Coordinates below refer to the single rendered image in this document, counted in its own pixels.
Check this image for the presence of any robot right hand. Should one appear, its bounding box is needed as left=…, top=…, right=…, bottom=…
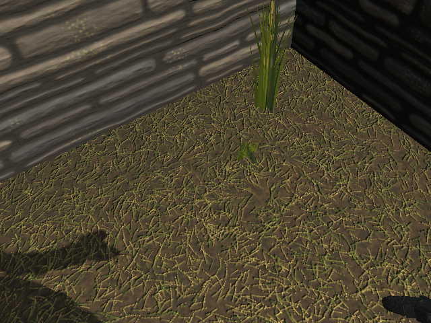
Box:
left=382, top=295, right=431, bottom=323

